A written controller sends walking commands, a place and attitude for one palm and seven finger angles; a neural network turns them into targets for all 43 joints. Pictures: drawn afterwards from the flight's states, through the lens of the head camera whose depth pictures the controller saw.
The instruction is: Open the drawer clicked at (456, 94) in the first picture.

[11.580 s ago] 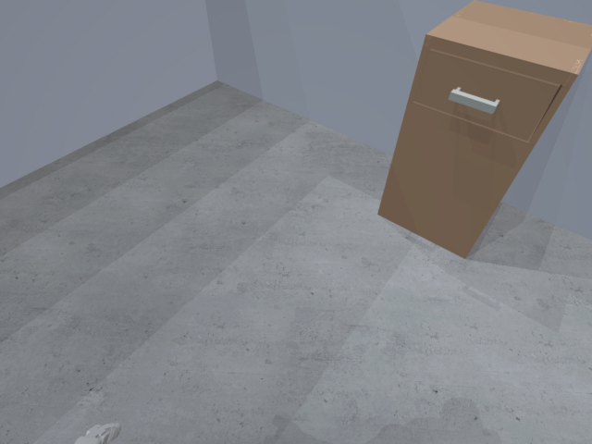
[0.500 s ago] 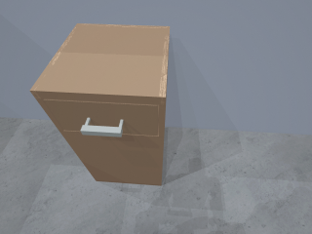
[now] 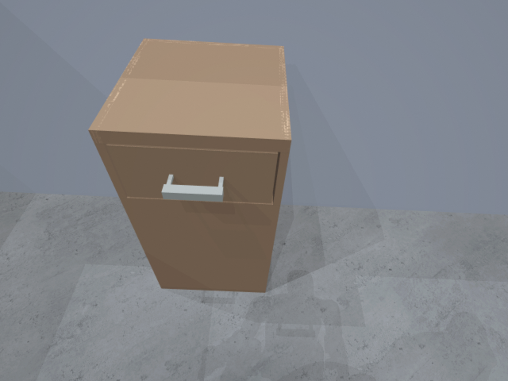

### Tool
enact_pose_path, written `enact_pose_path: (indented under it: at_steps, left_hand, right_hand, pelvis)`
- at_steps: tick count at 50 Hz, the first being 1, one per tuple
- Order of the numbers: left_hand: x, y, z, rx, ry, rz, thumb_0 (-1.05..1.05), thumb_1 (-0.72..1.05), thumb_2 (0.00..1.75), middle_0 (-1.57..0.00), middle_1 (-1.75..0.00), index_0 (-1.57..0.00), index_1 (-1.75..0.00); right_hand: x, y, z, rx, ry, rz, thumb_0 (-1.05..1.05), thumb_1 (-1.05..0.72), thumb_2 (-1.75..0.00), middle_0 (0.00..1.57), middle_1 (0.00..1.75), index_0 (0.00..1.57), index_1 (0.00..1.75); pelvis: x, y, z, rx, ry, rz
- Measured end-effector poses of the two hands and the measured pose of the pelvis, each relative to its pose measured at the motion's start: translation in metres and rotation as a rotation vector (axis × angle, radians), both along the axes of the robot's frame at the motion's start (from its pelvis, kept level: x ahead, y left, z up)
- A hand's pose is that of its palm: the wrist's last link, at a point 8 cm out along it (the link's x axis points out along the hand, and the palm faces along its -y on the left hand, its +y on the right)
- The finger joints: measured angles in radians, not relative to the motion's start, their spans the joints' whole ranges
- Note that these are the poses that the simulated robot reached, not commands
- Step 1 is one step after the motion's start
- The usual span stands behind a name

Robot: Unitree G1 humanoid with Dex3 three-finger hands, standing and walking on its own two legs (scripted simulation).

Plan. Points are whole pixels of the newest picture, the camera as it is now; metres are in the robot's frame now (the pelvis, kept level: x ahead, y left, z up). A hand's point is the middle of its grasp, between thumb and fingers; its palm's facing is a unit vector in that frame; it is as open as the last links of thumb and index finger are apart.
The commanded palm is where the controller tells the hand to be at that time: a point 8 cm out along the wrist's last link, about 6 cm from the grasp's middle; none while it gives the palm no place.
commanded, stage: come to a stop and stand still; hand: left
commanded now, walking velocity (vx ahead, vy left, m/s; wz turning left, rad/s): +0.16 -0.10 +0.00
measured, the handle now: (194, 186) +0.54 +0.17 -0.08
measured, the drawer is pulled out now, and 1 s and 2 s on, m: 0.00 0.00 0.00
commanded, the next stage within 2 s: look again from close up in 0.78 s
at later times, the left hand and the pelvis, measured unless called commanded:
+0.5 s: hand out of the picture -0.08 +0.07 -0.16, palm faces +0.10 -0.99 -0.14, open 7.4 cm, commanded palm none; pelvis +0.02 -0.05 +0.00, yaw +0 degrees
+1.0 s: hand out of the picture +0.07 +0.12 -0.17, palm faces +0.00 -0.97 -0.26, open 7.3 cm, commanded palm none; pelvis +0.03 -0.06 -0.01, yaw -1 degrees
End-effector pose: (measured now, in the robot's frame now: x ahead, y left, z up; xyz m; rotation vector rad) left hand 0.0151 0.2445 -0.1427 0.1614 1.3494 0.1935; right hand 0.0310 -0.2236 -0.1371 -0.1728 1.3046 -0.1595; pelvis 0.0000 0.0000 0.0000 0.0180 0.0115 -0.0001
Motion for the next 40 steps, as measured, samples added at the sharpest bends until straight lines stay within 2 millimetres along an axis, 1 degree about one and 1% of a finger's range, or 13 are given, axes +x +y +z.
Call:
enact_pose_path:
  at_steps: [5,10,12,14,16,18,22,25,28,31,33,37,40]
  left_hand:
    - [-0.015,-0.019,0.004,-0.023,0.05,-0.041,0.0,0.91,0.9,-0.2,-0.3,-0.2,-0.3]
    - [-0.026,-0.05,0.003,-0.021,0.043,-0.032,0.0,0.91,0.9,-0.2,-0.3,-0.2,-0.3]
    - [-0.033,-0.064,0.005,-0.028,0.036,-0.003,0.0,0.91,0.9,-0.2,-0.3,-0.2,-0.3]
    - [-0.042,-0.076,0.007,-0.038,0.041,0.027,0.0,0.91,0.9,-0.2,-0.3,-0.2,-0.3]
    - [-0.054,-0.09,0.007,-0.055,0.069,0.043,0.0,0.9,0.9,-0.2,-0.3,-0.2,-0.3]
    - [-0.066,-0.102,0.007,-0.074,0.112,0.056,0.0,0.9,0.9,-0.2,-0.3,-0.2,-0.3]
    - [-0.088,-0.118,0.008,-0.104,0.207,0.088,0.0,0.9,0.9,-0.2,-0.3,-0.2,-0.3]
    - [-0.097,-0.121,0.007,-0.112,0.263,0.105,0.0,0.9,0.9,-0.21,-0.3,-0.2,-0.3]
    - [-0.098,-0.114,0.004,-0.108,0.295,0.109,0.0,0.9,0.9,-0.21,-0.3,-0.21,-0.3]
    - [-0.087,-0.098,-0.006,-0.093,0.3,0.097,0.0,0.9,0.9,-0.21,-0.3,-0.21,-0.3]
    - [-0.071,-0.087,-0.011,-0.073,0.272,0.077,0.0,0.9,0.9,-0.21,-0.3,-0.21,-0.3]
    - [-0.025,-0.07,-0.012,-0.028,0.158,0.038,0.0,0.9,0.9,-0.2,-0.3,-0.2,-0.3]
    - [0.008,-0.066,-0.008,-0.004,0.054,0.01,0.0,0.91,0.9,-0.2,-0.3,-0.2,-0.3]
  right_hand:
    - [-0.042,-0.012,-0.002,0.016,0.054,-0.054,0.0,-0.92,-0.9,0.2,0.3,0.2,0.3]
    - [-0.087,-0.033,-0.014,0.041,0.169,-0.091,0.0,-0.91,-0.9,0.2,0.3,0.2,0.3]
    - [-0.097,-0.039,-0.013,0.052,0.22,-0.079,0.01,-0.91,-0.9,0.2,0.3,0.2,0.3]
    - [-0.098,-0.044,-0.01,0.056,0.251,-0.067,0.01,-0.91,-0.9,0.2,0.3,0.19,0.3]
    - [-0.093,-0.048,-0.009,0.055,0.254,-0.061,0.01,-0.91,-0.9,0.2,0.3,0.19,0.3]
    - [-0.082,-0.05,-0.009,0.056,0.244,-0.055,0.01,-0.91,-0.9,0.2,0.3,0.19,0.3]
    - [-0.051,-0.048,-0.012,0.059,0.207,-0.038,0.01,-0.91,-0.9,0.2,0.3,0.19,0.3]
    - [-0.018,-0.043,-0.015,0.059,0.159,-0.024,0.01,-0.91,-0.9,0.2,0.3,0.19,0.3]
    - [0.016,-0.045,-0.016,0.029,0.097,-0.016,0.02,-0.94,-0.9,0.2,0.3,0.19,0.3]
    - [0.045,-0.044,-0.018,0.006,0.003,-0.017,0.01,-0.94,-0.9,0.2,0.3,0.19,0.3]
    - [0.057,-0.041,-0.016,0.003,-0.046,-0.019,0.01,-0.93,-0.9,0.2,0.3,0.19,0.3]
    - [0.067,-0.033,-0.014,0.025,-0.079,0.003,0.01,-0.92,-0.9,0.2,0.3,0.19,0.3]
    - [0.07,-0.036,-0.014,0.039,-0.092,0.009,0.0,-0.93,-0.9,0.2,0.3,0.2,0.3]
  pelvis:
    - [-0.008,-0.011,0.003,-0.002,0.021,-0.008]
    - [-0.012,-0.033,-0.003,0.009,0.008,0.0]
    - [-0.008,-0.04,-0.001,0.008,-0.001,0.014]
    - [-0.003,-0.045,0.002,0.014,-0.006,0.013]
    - [0.0,-0.049,0.003,0.014,-0.011,0.009]
    - [0.004,-0.051,0.003,0.011,-0.015,0.007]
    - [0.011,-0.052,0.002,0.005,-0.014,0.001]
    - [0.018,-0.05,-0.001,0.007,-0.011,-0.008]
    - [0.026,-0.045,-0.005,0.013,-0.009,-0.018]
    - [0.034,-0.039,-0.014,0.01,-0.013,-0.024]
    - [0.035,-0.038,-0.015,0.024,-0.021,-0.035]
    - [0.031,-0.04,-0.011,0.032,-0.027,-0.038]
    - [0.026,-0.044,-0.009,0.032,-0.024,-0.033]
